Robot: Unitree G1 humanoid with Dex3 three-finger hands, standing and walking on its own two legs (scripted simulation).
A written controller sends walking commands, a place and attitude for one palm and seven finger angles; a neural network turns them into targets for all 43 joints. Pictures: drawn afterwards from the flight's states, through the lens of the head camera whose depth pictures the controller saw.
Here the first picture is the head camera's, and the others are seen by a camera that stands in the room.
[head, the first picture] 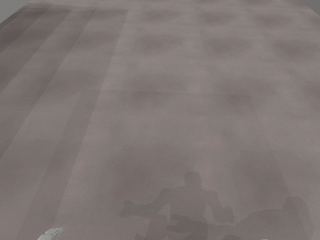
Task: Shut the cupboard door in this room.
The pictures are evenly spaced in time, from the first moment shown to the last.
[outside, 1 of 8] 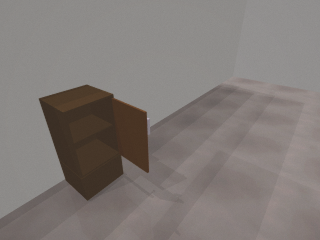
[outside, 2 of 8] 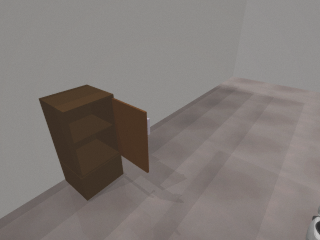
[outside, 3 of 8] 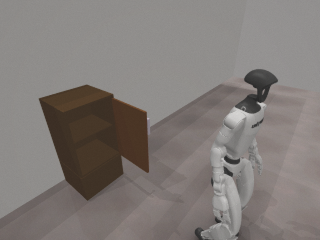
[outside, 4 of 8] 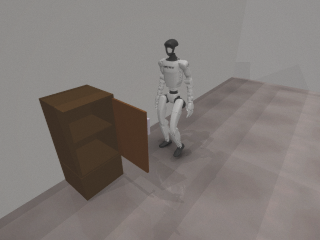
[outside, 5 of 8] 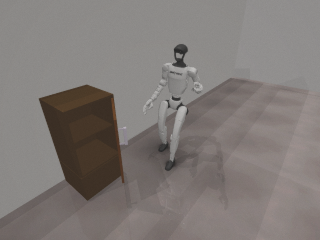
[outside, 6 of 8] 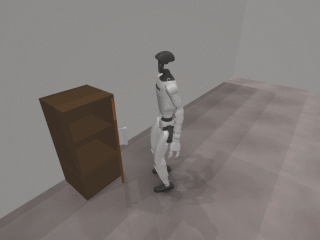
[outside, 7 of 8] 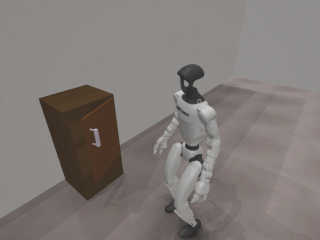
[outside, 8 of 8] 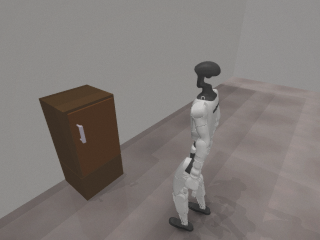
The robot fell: no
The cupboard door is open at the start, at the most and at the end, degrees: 88 88 0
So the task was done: yes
